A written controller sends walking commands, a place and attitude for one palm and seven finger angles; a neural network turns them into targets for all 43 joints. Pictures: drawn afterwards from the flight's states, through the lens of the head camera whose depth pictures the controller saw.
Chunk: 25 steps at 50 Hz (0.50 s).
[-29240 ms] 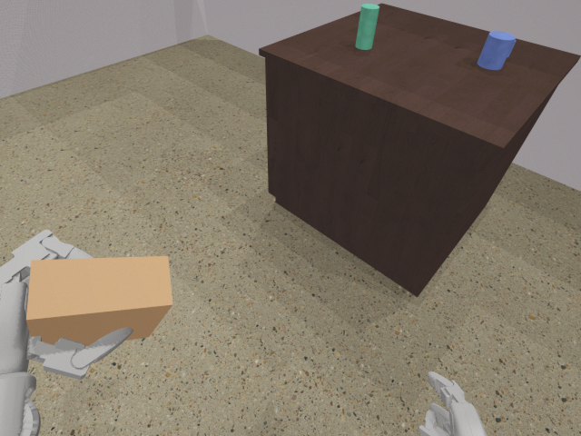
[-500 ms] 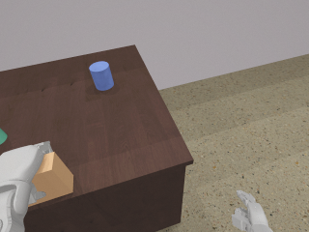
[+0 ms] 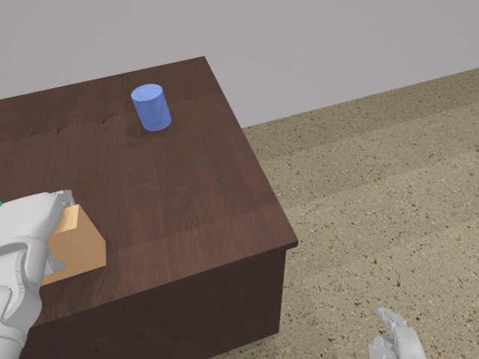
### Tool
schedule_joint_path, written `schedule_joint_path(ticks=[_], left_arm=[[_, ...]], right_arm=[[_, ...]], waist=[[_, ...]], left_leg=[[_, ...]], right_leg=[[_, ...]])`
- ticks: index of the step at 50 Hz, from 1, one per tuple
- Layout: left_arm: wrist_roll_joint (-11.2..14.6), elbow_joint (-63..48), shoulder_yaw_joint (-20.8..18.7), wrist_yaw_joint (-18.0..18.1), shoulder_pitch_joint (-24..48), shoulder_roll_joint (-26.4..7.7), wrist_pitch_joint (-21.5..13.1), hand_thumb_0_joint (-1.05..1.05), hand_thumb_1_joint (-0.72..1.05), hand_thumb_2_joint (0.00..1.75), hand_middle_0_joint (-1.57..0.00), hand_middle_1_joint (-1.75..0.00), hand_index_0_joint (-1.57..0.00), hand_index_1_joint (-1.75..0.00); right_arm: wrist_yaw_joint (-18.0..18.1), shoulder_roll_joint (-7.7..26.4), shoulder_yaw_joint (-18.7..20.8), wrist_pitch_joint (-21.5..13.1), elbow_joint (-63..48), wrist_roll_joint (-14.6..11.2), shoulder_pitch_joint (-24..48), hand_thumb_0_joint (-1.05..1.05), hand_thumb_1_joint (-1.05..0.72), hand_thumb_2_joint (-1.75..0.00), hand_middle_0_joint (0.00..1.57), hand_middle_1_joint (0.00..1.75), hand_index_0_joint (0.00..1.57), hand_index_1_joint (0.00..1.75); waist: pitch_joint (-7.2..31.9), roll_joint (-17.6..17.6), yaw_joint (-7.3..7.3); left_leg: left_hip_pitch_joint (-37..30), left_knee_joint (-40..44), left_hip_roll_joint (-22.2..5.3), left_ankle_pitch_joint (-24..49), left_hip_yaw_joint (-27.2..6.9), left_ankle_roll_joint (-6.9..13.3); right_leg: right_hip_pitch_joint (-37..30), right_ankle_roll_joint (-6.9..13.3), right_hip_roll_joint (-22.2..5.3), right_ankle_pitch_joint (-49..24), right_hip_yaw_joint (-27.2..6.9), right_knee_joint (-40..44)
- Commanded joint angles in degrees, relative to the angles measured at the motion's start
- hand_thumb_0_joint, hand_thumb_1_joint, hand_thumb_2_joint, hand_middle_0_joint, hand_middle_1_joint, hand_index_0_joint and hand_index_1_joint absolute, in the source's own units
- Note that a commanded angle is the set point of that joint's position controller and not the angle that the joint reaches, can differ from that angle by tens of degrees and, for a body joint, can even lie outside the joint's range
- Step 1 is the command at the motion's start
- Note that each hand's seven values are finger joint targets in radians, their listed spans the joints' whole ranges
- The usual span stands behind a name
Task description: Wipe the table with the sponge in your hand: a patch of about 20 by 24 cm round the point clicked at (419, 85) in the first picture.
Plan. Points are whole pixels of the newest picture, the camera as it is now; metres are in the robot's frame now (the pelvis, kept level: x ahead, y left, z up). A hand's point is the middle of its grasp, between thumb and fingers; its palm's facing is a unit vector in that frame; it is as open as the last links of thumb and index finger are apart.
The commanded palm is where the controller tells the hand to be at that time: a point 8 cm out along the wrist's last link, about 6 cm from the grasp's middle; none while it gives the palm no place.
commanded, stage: wipe forward along the first lane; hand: left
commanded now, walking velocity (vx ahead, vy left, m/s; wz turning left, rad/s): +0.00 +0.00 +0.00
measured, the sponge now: (58, 253) +0.24 +0.36 +0.04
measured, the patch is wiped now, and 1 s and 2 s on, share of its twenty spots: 0.05 0.35 0.35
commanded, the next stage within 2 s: slide across to the middle lane in 0.98 s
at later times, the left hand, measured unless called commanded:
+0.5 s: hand (55, 211) +0.30 +0.38 +0.08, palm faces -0.10 +0.00 -0.99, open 9.8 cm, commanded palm +0.29 +0.38 +0.12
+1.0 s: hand (60, 188) +0.35 +0.40 +0.08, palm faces -0.13 +0.01 -0.99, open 9.8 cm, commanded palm +0.34 +0.40 +0.12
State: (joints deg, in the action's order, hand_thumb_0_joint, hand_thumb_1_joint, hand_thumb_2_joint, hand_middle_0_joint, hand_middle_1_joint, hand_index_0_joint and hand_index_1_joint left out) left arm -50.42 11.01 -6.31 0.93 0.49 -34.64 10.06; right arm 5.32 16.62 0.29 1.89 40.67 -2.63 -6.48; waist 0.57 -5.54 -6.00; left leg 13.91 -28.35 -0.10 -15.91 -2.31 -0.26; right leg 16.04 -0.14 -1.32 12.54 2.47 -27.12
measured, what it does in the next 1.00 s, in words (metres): stands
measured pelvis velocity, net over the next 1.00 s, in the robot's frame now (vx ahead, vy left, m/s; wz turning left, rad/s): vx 0.01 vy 0.01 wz -0.01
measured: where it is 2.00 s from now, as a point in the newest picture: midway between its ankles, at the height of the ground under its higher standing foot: outside the picture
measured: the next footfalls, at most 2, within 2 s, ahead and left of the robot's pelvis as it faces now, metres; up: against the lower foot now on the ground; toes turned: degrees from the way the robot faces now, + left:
none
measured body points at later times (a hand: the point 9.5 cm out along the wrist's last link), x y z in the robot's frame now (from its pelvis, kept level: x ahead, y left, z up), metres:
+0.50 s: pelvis +0.00 +0.00 +0.00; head +0.03 -0.03 +0.44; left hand +0.30 +0.38 +0.14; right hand +0.16 -0.25 -0.13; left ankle -0.01 +0.13 -0.74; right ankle +0.02 -0.12 -0.74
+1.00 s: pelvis +0.01 +0.01 -0.01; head +0.06 -0.01 +0.44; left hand +0.35 +0.40 +0.14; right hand +0.13 -0.26 -0.14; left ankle -0.01 +0.13 -0.74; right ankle +0.02 -0.12 -0.74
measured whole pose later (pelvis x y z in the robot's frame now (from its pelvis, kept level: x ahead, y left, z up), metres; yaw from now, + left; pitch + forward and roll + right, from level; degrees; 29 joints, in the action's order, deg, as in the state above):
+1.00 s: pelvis +0.01 +0.01 -0.01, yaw +0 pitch +8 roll -1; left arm -55.2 42.3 -7.4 1.4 26.1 -40.6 0.0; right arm 3.2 17.5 1.4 5.1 41.5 -3.7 -12.8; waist 3.4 -3.7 -2.9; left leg 23.2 -32.4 0.3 -17.6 -2.0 0.6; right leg 24.6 -0.8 -1.6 13.2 2.1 -29.4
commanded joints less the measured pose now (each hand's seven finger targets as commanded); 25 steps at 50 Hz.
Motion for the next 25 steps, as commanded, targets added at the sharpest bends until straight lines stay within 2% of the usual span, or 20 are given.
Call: schedule_joint_path(ticks=[1, 2, 3, 4, 6, 7, 8, 10, 11, 13, 14, 15, 16, 17, 18, 19, 20, 21, 23, 25], left_arm=[[-0.9, 0.5, -4.0, 0.4, 10.6, -13.0, -1.4, 0.00, 0.10, 1.30, -1.20, -1.60, -1.20, -1.60], [-0.9, 0.9, -4.2, 0.4, 10.2, -13.0, -1.7, 0.00, 0.10, 1.30, -1.20, -1.60, -1.20, -1.60], [-1.0, 1.5, -5.8, 0.5, 9.3, -14.6, -2.1, 0.00, 0.10, 1.30, -1.20, -1.60, -1.20, -1.60], [-0.9, 1.8, -4.2, 0.5, 10.1, -12.7, -2.4, 0.00, 0.10, 1.30, -1.20, -1.60, -1.20, -1.60], [-1.1, 3.0, -5.7, 0.6, 10.2, -14.5, -3.0, 0.00, 0.10, 1.30, -1.20, -1.60, -1.20, -1.60], [-1.1, 3.0, -4.5, 0.5, 11.4, -13.5, -3.2, 0.00, 0.10, 1.30, -1.20, -1.60, -1.20, -1.60], [-1.0, 3.5, -6.0, 0.6, 12.5, -15.3, -3.3, 0.00, 0.10, 1.30, -1.20, -1.60, -1.20, -1.60], [-1.5, 5.6, -3.9, 0.9, 15.4, -13.7, -3.6, 0.00, 0.10, 1.30, -1.20, -1.60, -1.20, -1.60], [-1.9, 6.4, -4.6, 1.0, 15.8, -14.7, -3.9, 0.00, 0.10, 1.30, -1.20, -1.60, -1.20, -1.60], [-2.1, 6.8, -5.5, 1.2, 15.2, -15.7, -4.1, 0.00, 0.10, 1.30, -1.20, -1.60, -1.20, -1.60], [-2.2, 7.0, -3.0, 1.3, 17.7, -13.4, -4.3, 0.00, 0.10, 1.30, -1.20, -1.60, -1.20, -1.60], [-2.0, 8.0, -3.1, 1.4, 17.6, -13.4, -4.3, 0.00, 0.10, 1.30, -1.20, -1.60, -1.20, -1.60], [-2.3, 9.5, -4.1, 1.5, 17.7, -14.8, -4.3, 0.00, 0.10, 1.30, -1.20, -1.60, -1.20, -1.60], [-2.2, 9.3, -3.7, 1.4, 19.0, -14.7, -4.5, 0.00, 0.10, 1.30, -1.20, -1.60, -1.20, -1.60], [-2.3, 9.7, -5.6, 1.4, 19.6, -17.2, -4.6, 0.00, 0.10, 1.30, -1.20, -1.60, -1.20, -1.60], [-2.5, 11.0, -4.1, 1.3, 21.3, -16.0, -4.7, 0.00, 0.10, 1.30, -1.20, -1.60, -1.20, -1.60], [-2.7, 12.8, -3.9, 1.3, 21.9, -16.0, -4.7, 0.00, 0.10, 1.30, -1.20, -1.60, -1.20, -1.60], [-2.9, 13.1, -2.5, 1.1, 23.3, -15.0, -4.8, 0.00, 0.10, 1.30, -1.20, -1.60, -1.20, -1.60], [-3.4, 13.8, -3.6, 1.0, 26.4, -17.3, -5.3, 0.00, 0.10, 1.30, -1.20, -1.60, -1.20, -1.60], [-3.9, 16.1, -2.5, 0.9, 27.5, -16.4, -5.7, 0.00, 0.10, 1.30, -1.20, -1.60, -1.20, -1.60]], right_arm=[[0.5, 8.0, 2.7, -2.2, -8.2, -0.1, 5.2, 0.00, -0.90, -0.90, 0.20, 0.30, 0.20, 0.30], [0.4, 7.9, 2.9, -2.2, -8.3, 0.0, 5.0, 0.00, -0.90, -0.90, 0.20, 0.30, 0.20, 0.30], [0.2, 8.0, 2.8, -2.2, -8.7, -0.2, 5.5, 0.00, -0.90, -0.90, 0.20, 0.30, 0.20, 0.30], [0.1, 7.8, 2.8, -2.2, -8.6, -0.2, 4.6, 0.00, -0.90, -0.90, 0.20, 0.30, 0.20, 0.30], [0.0, 8.3, 3.2, -1.8, -8.2, -0.1, 3.9, 0.00, -0.90, -0.90, 0.20, 0.30, 0.20, 0.30], [0.0, 8.1, 3.1, -1.7, -8.4, -0.3, 3.9, 0.00, -0.90, -0.90, 0.20, 0.30, 0.20, 0.30], [-0.1, 8.2, 3.0, -1.8, -8.7, -0.5, 4.2, 0.00, -0.90, -0.90, 0.20, 0.30, 0.20, 0.30], [0.1, 8.2, 3.2, -1.7, -7.9, -0.5, 2.9, 0.00, -0.90, -0.90, 0.20, 0.30, 0.20, 0.30], [0.0, 8.6, 3.4, -1.7, -7.7, -0.4, 2.4, 0.00, -0.90, -0.90, 0.20, 0.30, 0.20, 0.30], [-0.2, 8.6, 3.3, -1.6, -8.3, -0.6, 2.9, 0.00, -0.90, -0.90, 0.20, 0.30, 0.20, 0.30], [-0.2, 8.3, 3.3, -1.6, -8.0, -0.6, 2.2, 0.00, -0.90, -0.90, 0.20, 0.30, 0.20, 0.30], [-0.2, 8.4, 3.5, -1.5, -7.9, -0.6, 1.9, 0.00, -0.90, -0.90, 0.20, 0.30, 0.20, 0.30], [-0.2, 8.7, 3.6, -1.3, -7.4, -0.6, 1.3, 0.00, -0.90, -0.90, 0.20, 0.30, 0.20, 0.30], [-0.2, 8.7, 3.6, -1.3, -7.6, -0.5, 1.4, 0.00, -0.90, -0.90, 0.20, 0.30, 0.20, 0.30], [-0.1, 8.9, 3.4, -1.3, -7.9, -0.8, 1.9, 0.00, -0.90, -0.90, 0.20, 0.30, 0.20, 0.30], [-0.1, 8.6, 3.3, -1.2, -7.5, -0.7, 1.2, 0.00, -0.90, -0.90, 0.20, 0.30, 0.20, 0.30], [-0.1, 8.8, 3.4, -1.0, -7.1, -0.8, 0.8, 0.00, -0.90, -0.90, 0.20, 0.30, 0.20, 0.30], [-0.1, 8.8, 3.3, -1.0, -7.2, -0.8, 0.8, 0.00, -0.90, -0.90, 0.20, 0.30, 0.20, 0.30], [0.0, 8.9, 3.1, -1.0, -7.5, -0.9, 0.7, 0.00, -0.90, -0.90, 0.20, 0.30, 0.20, 0.30], [-0.1, 9.0, 3.4, -0.8, -7.0, -0.8, -0.7, 0.00, -0.90, -0.90, 0.20, 0.30, 0.20, 0.30]], waist=[[7.1, 7.3, 1.86], [8.0, 7.3, 1.54], [8.4, 7.0, 1.12], [9.4, 8.4, 1.63], [8.9, 8.0, 1.62], [8.0, 7.2, 1.94], [7.7, 7.0, 1.79], [7.7, 8.0, 2.77], [8.2, 8.2, 2.60], [9.1, 6.2, 1.81], [9.7, 7.4, 2.87], [9.0, 7.3, 2.85], [8.9, 8.2, 2.77], [9.6, 8.6, 2.89], [9.8, 7.1, 2.46], [9.9, 8.3, 3.17], [8.4, 9.0, 3.48], [8.4, 7.7, 3.64], [9.4, 7.0, 3.49], [10.3, 8.1, 3.98]], left_leg=[[3.2, 3.8, 3.5, 6.7, 1.9, 2.6], [3.1, 3.5, 3.6, 7.4, 2.0, 2.7], [3.4, 3.3, 3.5, 7.7, 1.7, 2.6], [3.5, 2.9, 3.6, 8.5, 2.1, 2.8], [4.2, 2.7, 3.5, 8.4, 1.9, 2.7], [4.3, 2.7, 3.6, 8.1, 2.0, 2.7], [4.6, 2.9, 3.4, 7.2, 1.8, 2.8], [4.8, 2.6, 3.5, 6.4, 2.1, 2.9], [4.9, 2.4, 3.6, 6.4, 2.0, 2.9], [5.1, 2.6, 3.6, 6.8, 1.8, 2.7], [4.9, 2.3, 3.6, 6.8, 1.9, 2.8], [4.9, 2.3, 3.5, 6.3, 1.9, 3.0], [5.4, 2.1, 3.5, 6.4, 1.8, 2.9], [5.4, 2.2, 3.6, 6.0, 1.9, 3.0], [5.6, 2.3, 3.5, 6.1, 1.7, 3.0], [5.9, 2.1, 3.7, 5.9, 2.1, 3.1], [6.4, 2.3, 3.5, 4.8, 2.0, 3.0], [6.3, 2.3, 3.7, 4.4, 2.0, 3.0], [5.9, 2.3, 3.6, 4.5, 1.7, 3.1], [6.3, 1.8, 3.7, 5.0, 1.9, 3.1]], right_leg=[[-5.4, 2.6, 3.0, -3.3, -0.3, 4.3], [-6.0, 2.6, 2.9, -4.4, -0.4, 4.0], [-6.3, 2.9, 3.0, -4.7, -1.1, 3.9], [-6.6, 2.5, 2.8, -5.8, -0.5, 3.3], [-6.1, 2.6, 2.9, -6.0, -0.5, 3.2], [-5.2, 2.6, 2.9, -5.7, -0.3, 3.4], [-5.0, 2.8, 3.0, -4.5, -0.9, 3.7], [-3.6, 2.5, 3.0, -3.5, -0.2, 3.5], [-3.4, 2.6, 3.0, -3.6, -0.3, 3.4], [-4.0, 3.0, 3.1, -3.8, -0.7, 3.2], [-3.6, 2.7, 3.0, -3.9, -0.2, 2.8], [-3.0, 2.7, 3.0, -3.6, -0.2, 3.1], [-3.0, 2.8, 3.1, -3.8, -0.1, 2.9], [-3.4, 2.6, 2.9, -3.9, -0.3, 3.1], [-3.6, 3.0, 3.0, -3.7, -0.8, 3.2], [-3.6, 2.6, 2.8, -3.5, -0.4, 2.9], [-2.4, 2.6, 2.9, -2.4, -0.1, 3.2], [-1.7, 2.6, 2.9, -2.0, -0.2, 3.3], [-1.6, 3.0, 3.0, -1.6, -0.5, 3.4], [-1.9, 2.8, 2.9, -2.7, -0.3, 2.9]])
